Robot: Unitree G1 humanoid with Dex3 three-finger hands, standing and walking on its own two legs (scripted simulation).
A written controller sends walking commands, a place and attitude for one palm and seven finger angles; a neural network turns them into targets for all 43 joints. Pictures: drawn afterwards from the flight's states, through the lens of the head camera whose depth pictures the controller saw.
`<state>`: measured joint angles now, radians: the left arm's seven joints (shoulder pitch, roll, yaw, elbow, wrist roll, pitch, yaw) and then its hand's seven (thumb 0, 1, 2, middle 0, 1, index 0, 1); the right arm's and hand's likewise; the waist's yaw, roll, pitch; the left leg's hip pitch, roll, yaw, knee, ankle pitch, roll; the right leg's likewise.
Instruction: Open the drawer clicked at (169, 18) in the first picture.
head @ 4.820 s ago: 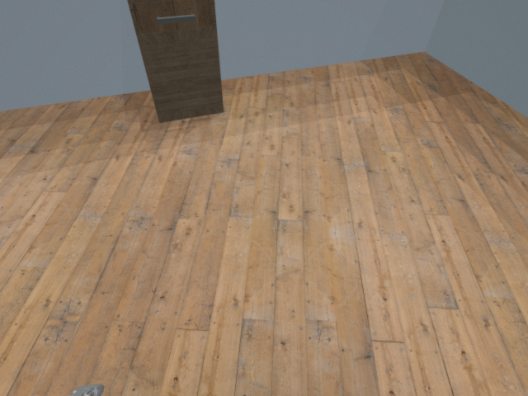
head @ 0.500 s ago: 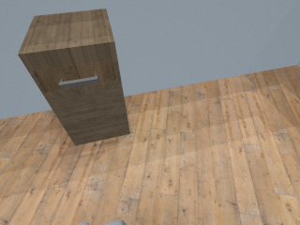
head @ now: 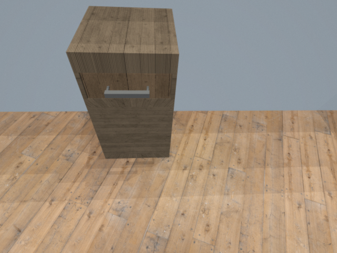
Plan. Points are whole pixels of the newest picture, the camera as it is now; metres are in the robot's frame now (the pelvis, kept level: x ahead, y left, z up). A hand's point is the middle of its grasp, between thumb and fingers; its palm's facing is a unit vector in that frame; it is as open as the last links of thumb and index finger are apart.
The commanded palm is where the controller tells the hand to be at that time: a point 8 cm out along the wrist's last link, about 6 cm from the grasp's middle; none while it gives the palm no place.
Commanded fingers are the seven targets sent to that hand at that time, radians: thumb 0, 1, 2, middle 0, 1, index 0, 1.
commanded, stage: take the last steps up to it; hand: left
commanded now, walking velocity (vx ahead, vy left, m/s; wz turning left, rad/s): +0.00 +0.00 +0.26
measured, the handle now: (127, 91) +0.76 +0.24 -0.14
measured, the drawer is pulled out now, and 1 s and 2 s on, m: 0.00 0.00 0.00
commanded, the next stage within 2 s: come to a stop and stand still in 0.98 s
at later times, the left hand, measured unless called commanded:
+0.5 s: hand out of the picture -0.02 +0.11 -0.15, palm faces +0.20 -0.96 -0.20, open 7.4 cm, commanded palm none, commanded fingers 0.00 0.90 0.90 -0.20 -0.30 -0.20 -0.30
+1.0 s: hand (103, 209) +0.25 +0.21 -0.17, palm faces +0.14 -0.96 -0.25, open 7.3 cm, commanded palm none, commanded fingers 0.00 0.90 0.90 -0.20 -0.30 -0.20 -0.30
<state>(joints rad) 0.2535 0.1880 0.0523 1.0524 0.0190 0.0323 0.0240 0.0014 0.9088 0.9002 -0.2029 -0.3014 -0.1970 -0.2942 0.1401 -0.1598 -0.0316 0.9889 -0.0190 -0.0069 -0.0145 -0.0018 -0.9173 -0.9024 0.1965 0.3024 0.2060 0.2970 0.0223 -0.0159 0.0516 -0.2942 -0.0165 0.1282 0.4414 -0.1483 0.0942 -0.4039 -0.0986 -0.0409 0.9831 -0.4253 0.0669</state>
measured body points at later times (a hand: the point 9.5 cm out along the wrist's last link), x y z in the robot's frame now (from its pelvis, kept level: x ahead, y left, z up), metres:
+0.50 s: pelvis +0.05 -0.04 +0.01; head +0.06 -0.07 +0.46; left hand -0.03 +0.16 -0.13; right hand +0.08 -0.27 -0.16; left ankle +0.07 +0.13 -0.68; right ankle +0.00 -0.14 -0.74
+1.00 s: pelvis +0.20 +0.01 -0.01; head +0.22 -0.01 +0.44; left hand +0.24 +0.26 -0.15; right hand +0.23 -0.22 -0.18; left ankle +0.12 +0.13 -0.74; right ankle +0.27 -0.08 -0.74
